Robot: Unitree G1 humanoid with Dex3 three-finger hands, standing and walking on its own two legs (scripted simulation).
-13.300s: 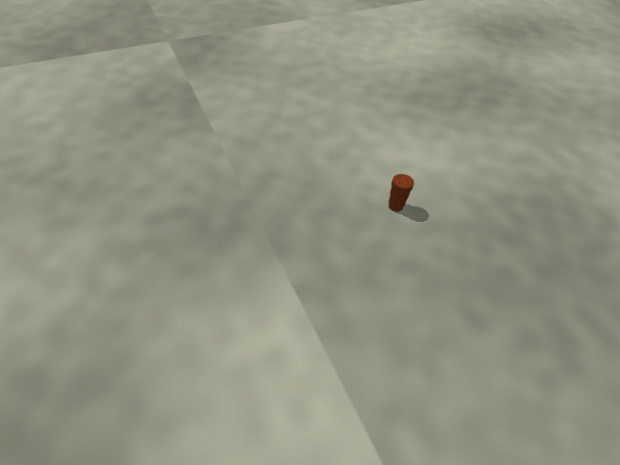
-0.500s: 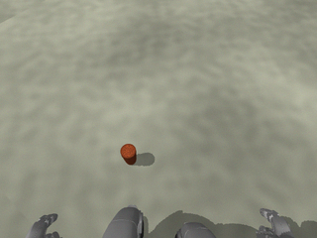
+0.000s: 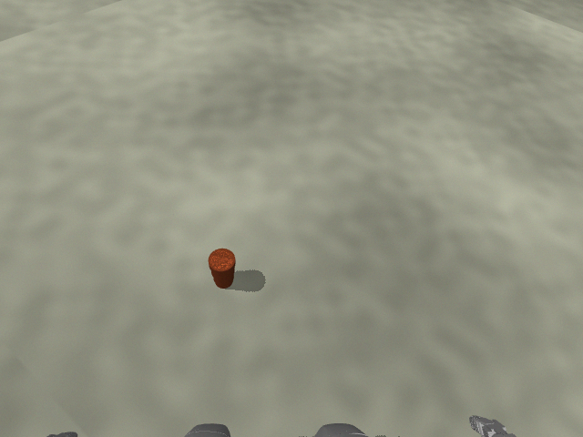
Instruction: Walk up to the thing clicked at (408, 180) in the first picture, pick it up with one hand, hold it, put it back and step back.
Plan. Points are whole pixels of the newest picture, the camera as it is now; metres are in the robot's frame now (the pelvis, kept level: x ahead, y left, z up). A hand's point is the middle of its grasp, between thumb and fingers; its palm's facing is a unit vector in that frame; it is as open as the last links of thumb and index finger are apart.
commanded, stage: walk up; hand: left
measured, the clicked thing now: (223, 270) +0.68 +0.19 -0.69
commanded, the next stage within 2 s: stand in 1.32 s
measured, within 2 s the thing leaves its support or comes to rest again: neither
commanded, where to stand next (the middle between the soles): +0.36 -0.02 m, yaw +2 degrees
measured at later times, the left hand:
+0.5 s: hand out of the picture +0.07 +0.29 -0.15, palm faces +0.04 -0.93 -0.37, open 7.4 cm
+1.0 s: hand (119, 424) +0.14 +0.24 -0.14, palm faces +0.06 -0.94 -0.34, open 7.4 cm
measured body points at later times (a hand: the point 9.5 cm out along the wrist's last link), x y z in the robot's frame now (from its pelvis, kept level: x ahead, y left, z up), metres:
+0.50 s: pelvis +0.01 +0.01 +0.00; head +0.03 +0.03 +0.45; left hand +0.06 +0.34 -0.13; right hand +0.06 -0.30 -0.11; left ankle +0.03 +0.12 -0.73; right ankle -0.02 -0.13 -0.69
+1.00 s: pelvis +0.03 -0.01 +0.00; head +0.05 -0.02 +0.44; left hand +0.13 +0.29 -0.12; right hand +0.11 -0.31 -0.13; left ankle +0.01 +0.12 -0.73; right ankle +0.08 -0.13 -0.73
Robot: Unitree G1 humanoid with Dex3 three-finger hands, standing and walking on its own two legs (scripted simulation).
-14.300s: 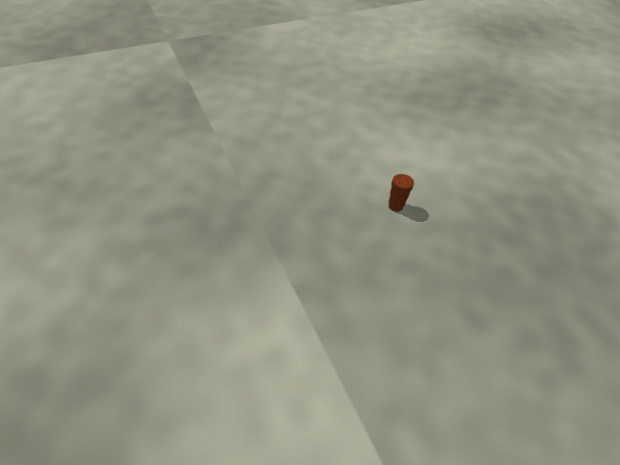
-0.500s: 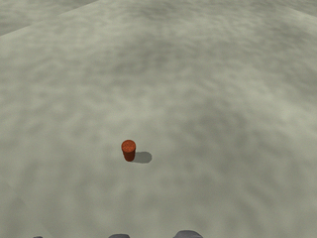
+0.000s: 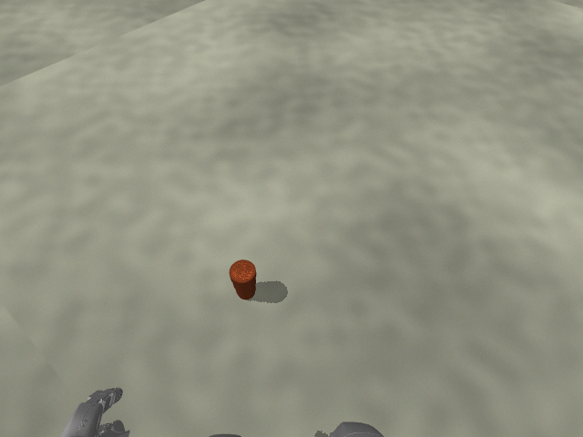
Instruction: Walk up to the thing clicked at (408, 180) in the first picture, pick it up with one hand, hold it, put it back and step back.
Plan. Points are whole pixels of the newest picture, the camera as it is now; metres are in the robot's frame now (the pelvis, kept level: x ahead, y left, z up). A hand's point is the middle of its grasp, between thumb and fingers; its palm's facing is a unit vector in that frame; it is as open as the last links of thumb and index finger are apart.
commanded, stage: walk up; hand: left
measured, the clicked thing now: (244, 281) +0.67 +0.17 -0.68
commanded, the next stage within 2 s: stand in 0.32 s
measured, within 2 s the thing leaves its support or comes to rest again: neither
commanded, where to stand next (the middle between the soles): +0.33 -0.02 m, yaw -2 degrees
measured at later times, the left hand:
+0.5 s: hand out of the picture +0.07 +0.25 -0.14, palm faces +0.01 -0.94 -0.33, open 7.4 cm
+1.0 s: hand out of the picture +0.10 +0.24 -0.13, palm faces -0.03 -0.94 -0.34, open 7.4 cm
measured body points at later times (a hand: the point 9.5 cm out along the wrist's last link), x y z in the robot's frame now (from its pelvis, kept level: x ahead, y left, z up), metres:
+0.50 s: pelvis +0.01 +0.00 +0.02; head +0.02 +0.00 +0.47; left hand +0.07 +0.30 -0.11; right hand +0.11 -0.30 -0.11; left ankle +0.00 +0.13 -0.73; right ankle +0.05 -0.12 -0.73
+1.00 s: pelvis +0.02 -0.01 +0.02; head +0.03 -0.01 +0.47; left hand +0.10 +0.29 -0.11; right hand +0.08 -0.31 -0.12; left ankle +0.00 +0.13 -0.73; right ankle +0.05 -0.12 -0.73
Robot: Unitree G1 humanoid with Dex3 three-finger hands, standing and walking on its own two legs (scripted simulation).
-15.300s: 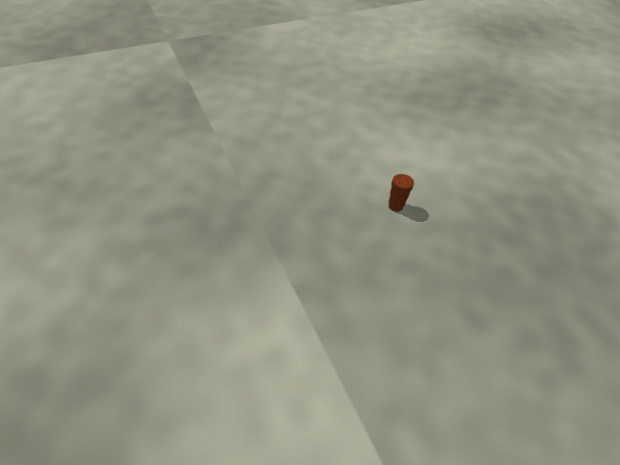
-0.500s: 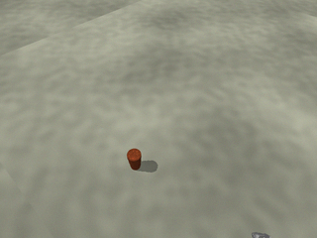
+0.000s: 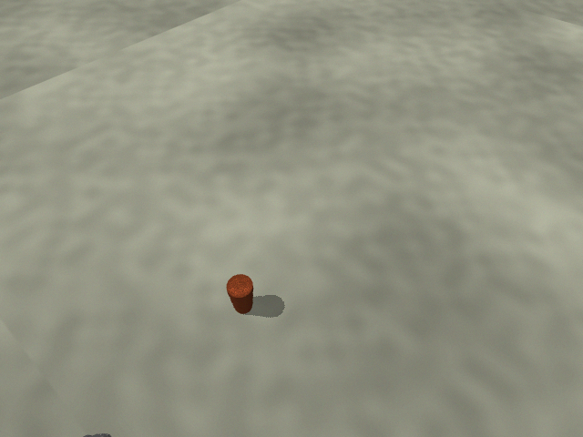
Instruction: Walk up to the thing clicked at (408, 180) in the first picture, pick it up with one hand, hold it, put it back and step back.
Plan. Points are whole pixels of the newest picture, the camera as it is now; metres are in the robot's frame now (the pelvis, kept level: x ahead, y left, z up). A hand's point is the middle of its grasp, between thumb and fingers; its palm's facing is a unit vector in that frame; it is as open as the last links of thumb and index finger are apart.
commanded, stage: stand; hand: left
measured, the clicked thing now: (241, 296) +0.65 +0.17 -0.70
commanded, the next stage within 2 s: walk up in 0.32 s
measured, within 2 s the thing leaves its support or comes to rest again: neither
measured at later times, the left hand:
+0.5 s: hand out of the picture +0.07 +0.28 -0.15, palm faces +0.06 -0.94 -0.35, open 7.3 cm
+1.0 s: hand (102, 375) +0.23 +0.31 -0.15, palm faces -0.09 -0.93 -0.36, open 7.4 cm
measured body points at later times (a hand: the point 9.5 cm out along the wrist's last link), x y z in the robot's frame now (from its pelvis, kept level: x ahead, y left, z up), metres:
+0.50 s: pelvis +0.02 +0.01 +0.00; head +0.02 +0.01 +0.44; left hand +0.06 +0.32 -0.13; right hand +0.09 -0.31 -0.13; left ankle +0.00 +0.14 -0.72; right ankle +0.03 -0.11 -0.75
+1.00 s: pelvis +0.16 +0.03 -0.01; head +0.18 +0.03 +0.43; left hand +0.23 +0.36 -0.13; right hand +0.17 -0.29 -0.13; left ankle +0.09 +0.16 -0.75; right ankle +0.27 -0.11 -0.73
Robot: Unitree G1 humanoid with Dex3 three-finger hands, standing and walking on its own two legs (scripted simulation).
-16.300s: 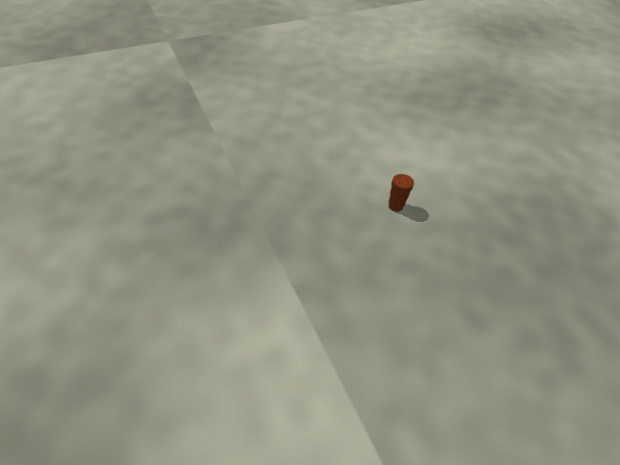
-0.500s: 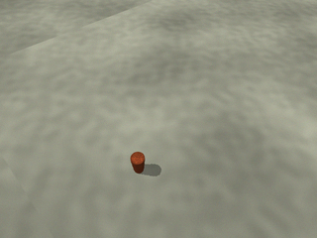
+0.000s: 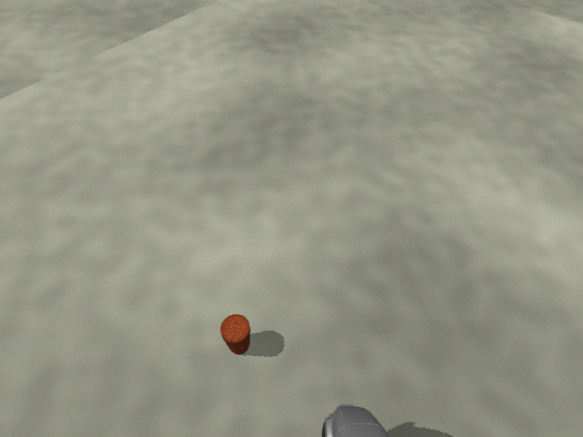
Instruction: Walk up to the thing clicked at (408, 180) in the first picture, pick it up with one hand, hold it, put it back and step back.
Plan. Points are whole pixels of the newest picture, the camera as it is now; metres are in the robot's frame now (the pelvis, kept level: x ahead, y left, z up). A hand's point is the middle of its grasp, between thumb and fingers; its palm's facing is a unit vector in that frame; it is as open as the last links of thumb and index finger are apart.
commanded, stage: walk up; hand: left
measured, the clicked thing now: (237, 337) +0.48 +0.15 -0.69
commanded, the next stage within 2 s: none
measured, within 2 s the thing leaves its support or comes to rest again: neither
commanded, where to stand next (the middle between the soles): +0.15 -0.04 m, yaw +0 degrees
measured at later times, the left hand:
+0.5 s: hand (140, 382) +0.22 +0.25 -0.17, palm faces +0.01 -0.94 -0.34, open 7.4 cm
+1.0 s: hand (127, 433) +0.14 +0.24 -0.14, palm faces +0.00 -0.90 -0.43, open 7.4 cm
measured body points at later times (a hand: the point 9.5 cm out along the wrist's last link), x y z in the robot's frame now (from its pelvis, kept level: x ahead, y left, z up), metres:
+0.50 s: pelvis +0.13 -0.01 -0.02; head +0.17 +0.00 +0.43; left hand +0.22 +0.29 -0.14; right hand +0.21 -0.33 -0.12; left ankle +0.20 +0.10 -0.73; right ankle +0.12 -0.14 -0.73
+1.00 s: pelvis +0.10 -0.03 -0.01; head +0.13 -0.06 +0.44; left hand +0.14 +0.29 -0.11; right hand +0.20 -0.34 -0.14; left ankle +0.10 +0.11 -0.73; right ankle +0.07 -0.15 -0.73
